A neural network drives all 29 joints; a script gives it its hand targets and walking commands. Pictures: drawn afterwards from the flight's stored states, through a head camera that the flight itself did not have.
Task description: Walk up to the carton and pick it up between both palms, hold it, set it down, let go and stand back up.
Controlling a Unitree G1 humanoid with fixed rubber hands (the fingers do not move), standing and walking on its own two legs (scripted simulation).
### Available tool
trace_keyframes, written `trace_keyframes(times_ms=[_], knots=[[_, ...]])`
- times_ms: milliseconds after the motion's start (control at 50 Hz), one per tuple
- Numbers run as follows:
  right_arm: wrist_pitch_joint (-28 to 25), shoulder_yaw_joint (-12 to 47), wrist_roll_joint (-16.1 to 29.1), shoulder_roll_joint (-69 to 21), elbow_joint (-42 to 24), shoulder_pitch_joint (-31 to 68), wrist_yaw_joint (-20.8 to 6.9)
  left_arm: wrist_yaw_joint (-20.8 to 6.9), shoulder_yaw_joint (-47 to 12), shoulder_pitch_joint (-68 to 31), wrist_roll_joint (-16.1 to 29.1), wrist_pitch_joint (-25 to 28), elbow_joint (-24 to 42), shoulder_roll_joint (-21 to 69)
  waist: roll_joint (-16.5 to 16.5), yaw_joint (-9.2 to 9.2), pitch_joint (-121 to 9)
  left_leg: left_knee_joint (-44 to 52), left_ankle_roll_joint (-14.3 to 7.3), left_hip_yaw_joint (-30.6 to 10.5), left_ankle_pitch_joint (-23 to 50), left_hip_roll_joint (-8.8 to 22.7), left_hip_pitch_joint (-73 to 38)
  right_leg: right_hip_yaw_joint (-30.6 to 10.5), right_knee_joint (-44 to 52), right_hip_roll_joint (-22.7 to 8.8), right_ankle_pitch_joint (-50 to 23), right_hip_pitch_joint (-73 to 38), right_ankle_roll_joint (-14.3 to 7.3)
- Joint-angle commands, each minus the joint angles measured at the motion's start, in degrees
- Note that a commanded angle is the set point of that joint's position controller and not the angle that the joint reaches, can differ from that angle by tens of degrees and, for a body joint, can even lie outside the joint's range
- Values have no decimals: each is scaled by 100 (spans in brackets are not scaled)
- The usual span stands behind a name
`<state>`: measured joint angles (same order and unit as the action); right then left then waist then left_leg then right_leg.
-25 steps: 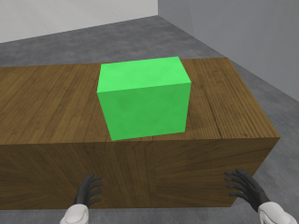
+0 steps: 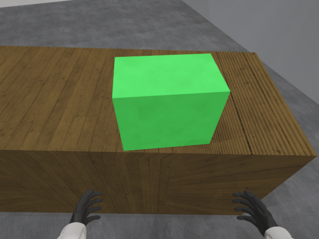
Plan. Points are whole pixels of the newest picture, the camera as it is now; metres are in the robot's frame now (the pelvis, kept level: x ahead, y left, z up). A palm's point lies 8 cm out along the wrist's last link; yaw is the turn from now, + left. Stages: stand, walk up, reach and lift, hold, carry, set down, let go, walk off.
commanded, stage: set down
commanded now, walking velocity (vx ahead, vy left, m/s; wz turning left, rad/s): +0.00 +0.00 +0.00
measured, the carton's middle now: (165, 103) +0.51 -0.01 +0.05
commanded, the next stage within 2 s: let go in 0.32 s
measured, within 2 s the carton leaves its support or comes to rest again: neither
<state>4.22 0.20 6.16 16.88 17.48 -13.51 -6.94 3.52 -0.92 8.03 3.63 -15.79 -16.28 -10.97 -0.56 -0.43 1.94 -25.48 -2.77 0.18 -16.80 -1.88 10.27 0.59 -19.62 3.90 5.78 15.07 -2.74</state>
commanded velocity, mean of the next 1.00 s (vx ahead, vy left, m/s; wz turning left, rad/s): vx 0.00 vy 0.00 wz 0.00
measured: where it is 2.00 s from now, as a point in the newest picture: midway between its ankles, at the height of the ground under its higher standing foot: outside the picture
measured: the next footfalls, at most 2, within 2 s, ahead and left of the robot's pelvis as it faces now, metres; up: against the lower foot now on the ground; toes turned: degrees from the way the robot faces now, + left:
none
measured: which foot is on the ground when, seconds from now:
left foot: down 0.00-1.00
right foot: down 0.00-1.00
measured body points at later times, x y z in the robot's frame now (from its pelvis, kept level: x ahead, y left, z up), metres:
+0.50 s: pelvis +0.03 +0.01 +0.00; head +0.09 +0.02 +0.45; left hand +0.21 +0.22 -0.07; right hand +0.20 -0.24 -0.08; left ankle -0.04 +0.08 -0.74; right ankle +0.04 -0.10 -0.74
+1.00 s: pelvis +0.01 -0.01 +0.00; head +0.03 +0.01 +0.45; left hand +0.16 +0.25 -0.09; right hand +0.16 -0.26 -0.09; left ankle -0.04 +0.08 -0.74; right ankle +0.04 -0.10 -0.74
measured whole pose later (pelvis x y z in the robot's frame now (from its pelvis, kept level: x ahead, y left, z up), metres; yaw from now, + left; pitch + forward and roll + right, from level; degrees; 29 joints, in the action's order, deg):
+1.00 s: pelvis +0.01 -0.01 +0.00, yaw +0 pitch +1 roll -1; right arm -4.9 0.2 -1.4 16.5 36.1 -13.8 -1.4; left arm 0.8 -0.9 15.2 2.4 -1.1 -27.3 -18.1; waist -0.7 -0.4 2.0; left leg -25.6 -2.6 0.2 -17.7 -1.9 8.7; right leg 0.6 -22.9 3.9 8.9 15.0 -2.5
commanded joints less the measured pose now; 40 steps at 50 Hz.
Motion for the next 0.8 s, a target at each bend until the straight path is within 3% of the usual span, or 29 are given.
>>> trace_keyframes(times_ms=[0, 20, 40, 60, 100, 120, 140, 160, 180, 200, 220, 240, 260, 280, 320, 340, 380, 420, 440, 460, 480, 540, 560, 600, 660, 680, 700, 760, 780], knots=[[-1003, -455, 21, 217, 588, -695, 104, -6, 427, 965, -603, 624, 576, -312, 334, -104, -894, 484, 499, -273, 1950, 525, 481, -417, -295, -401, -1163, -2411, -122], [-1085, -392, 78, 335, 782, -769, 119, -12, 452, 1056, -675, 667, 730, -271, 398, -123, -955, 467, 552, -392, 2318, 599, 191, -333, -372, -294, -1287, -2351, -145], [-1289, -429, 173, 346, 470, -868, 170, -41, 461, 1195, -512, 805, 1082, -323, 160, -85, -1141, 302, 595, -290, 2881, 551, 40, -353, -326, -340, -1812, -2477, -93], [-1257, -402, 68, 454, 1367, -921, 189, -96, 480, 1328, -696, 737, 411, -228, 395, 50, -821, 275, 668, -366, 3244, 582, 2, -471, -223, -388, -1894, -2227, -119], [-1575, -402, 137, 397, 960, -850, 226, -103, 449, 1468, -545, 965, 757, -258, 107, -139, -1132, 126, 775, -409, 4139, 646, 3, -478, -172, -410, -2502, -2285, -179], [-1652, -344, 203, 352, 1028, -674, 273, -130, 516, 1431, -577, 956, 416, -322, 181, -185, -759, 142, 767, -323, 3994, 607, 472, -594, 27, -493, -2789, -2467, -310], [-1748, -399, 130, 548, 1347, -705, 276, -123, 412, 1481, -606, 991, 565, -208, 228, 81, -799, 134, 821, -519, 4290, 717, 35, -474, -243, -350, -2678, -2244, -150], [-1880, -536, 207, 537, 1813, -756, 206, -51, 292, 1500, -601, 1068, 552, -104, 334, -83, -1003, 115, 959, -619, 5035, 920, 43, -523, -5, -336, -2329, -2070, -275], [-2049, -620, 257, 611, 1775, -498, 210, -12, 247, 1481, -449, 1160, 727, -98, 314, -86, -1081, 18, 970, -574, 5509, 957, -71, -485, 109, -256, -2254, -1860, -346], [-2145, -491, 413, 553, 1387, -544, 210, -14, 209, 1459, -335, 1241, 1058, -163, 209, -152, -1263, -30, 935, -502, 5466, 865, -23, -551, 217, -301, -2586, -1975, -442], [-2141, -477, 333, 555, 1992, -559, 208, -24, 182, 1440, -408, 1221, 546, -112, 165, -95, -1035, -31, 903, -470, 5381, 902, -173, -547, 205, -253, -2381, -1778, -361], [-2246, -442, 393, 403, 1502, -535, 262, -49, 228, 1425, -332, 1267, 778, -294, 185, -75, -1306, -40, 875, -441, 4953, 811, -68, -630, 146, -416, -2624, -1967, -331], [-2265, -443, 245, 467, 1950, -677, 253, -37, 175, 1364, -428, 1245, 588, -164, 329, 36, -1227, -12, 850, -507, 5073, 843, -101, -600, 61, -356, -2471, -1908, -270], [-2450, -452, 450, 500, 1318, -558, 243, 62, 217, 1405, -262, 1414, 1311, -359, 259, -96, -1660, -97, 881, -542, 5425, 877, -196, -569, -39, -339, -2751, -1952, -236], [-2410, -339, 302, 505, 2130, -267, 253, -74, 251, 1183, -381, 1260, 195, -295, 120, -67, -1050, 53, 804, -436, 4774, 825, 278, -639, 108, -401, -2650, -2033, -349], [-2441, -458, 235, 416, 2272, -503, 295, -97, 141, 1136, -245, 1298, 399, -320, 60, 213, -1140, 30, 767, -500, 4694, 873, -33, -678, 3, -457, -2388, -1889, -184], [-2480, -392, 312, 492, 2257, -378, 303, -108, 183, 1179, -295, 1332, 428, -258, 120, 13, -1024, 7, 790, -469, 4969, 887, -20, -574, 159, -353, -2542, -1832, -386], [-2324, -191, 97, 246, 2385, -449, 389, -267, 409, 1063, -561, 1147, -310, -426, 72, 186, -779, 126, 651, -299, 3237, 523, 175, -669, -96, -552, -2621, -2193, -124], [-2385, -284, 62, 302, 2114, -513, 389, -228, 330, 1176, -435, 1189, 125, -414, 70, 104, -1012, 159, 621, -301, 3284, 547, 98, -648, -218, -531, -2671, -2248, -64], [-2382, -158, 135, 232, 2011, -520, 388, -259, 464, 1170, -483, 1242, -56, -484, -42, 51, -1050, 214, 582, -355, 3436, 593, 271, -592, -265, -516, -2742, -2419, -93], [-2332, -294, -32, 349, 2180, -260, 404, -287, 448, 1001, -534, 1132, -198, -380, 34, 159, -842, 274, 569, -315, 2776, 490, 168, -522, -314, -432, -2252, -2273, -30], [-2290, -136, -87, 170, 2007, -143, 418, -320, 516, 908, -621, 1099, -407, -472, -83, -30, -935, 422, 422, -141, 1997, 382, 496, -427, -298, -423, -2112, -2497, -9], [-2275, -201, -103, 239, 2093, -387, 404, -274, 554, 1007, -582, 1179, -240, -555, -52, 55, -951, 393, 507, -264, 2319, 511, 410, -453, -353, -427, -2110, -2417, 26], [-2235, -258, -119, 213, 1980, -43, 373, -255, 467, 747, -583, 1102, -240, -565, 239, -11, -651, 525, 537, -217, 1855, 528, 558, -271, -353, -371, -1220, -2392, -47], [-2060, -327, -328, 124, 1909, 193, 365, -241, 425, 394, -546, 1049, -461, -578, -45, 14, -481, 737, 375, -125, 1071, 505, 765, -230, -198, -367, -562, -2366, -48], [-2006, -252, -383, 53, 1893, 28, 348, -240, 413, 436, -627, 1013, -506, -553, 204, 58, -419, 839, 324, -17, 885, 486, 787, -184, -248, -330, -393, -2302, -37], [-1967, -259, -375, 122, 2043, 114, 310, -181, 431, 334, -643, 1044, -657, -514, 87, -13, -325, 920, 341, -151, 711, 594, 862, -171, -321, -278, -163, -2176, -20], [-1945, -474, -448, 83, 1833, 185, 282, -115, 248, 314, -500, 1049, -127, -495, 484, 28, -491, 1031, 364, -228, 535, 683, 982, -100, -464, -269, -229, -2341, -21], [-1940, -443, -460, 81, 1809, 334, 311, -128, 318, 292, -464, 1026, -226, -527, 278, 38, -437, 944, 352, -109, 653, 595, 1078, -149, -372, -295, -214, -2396, -72]])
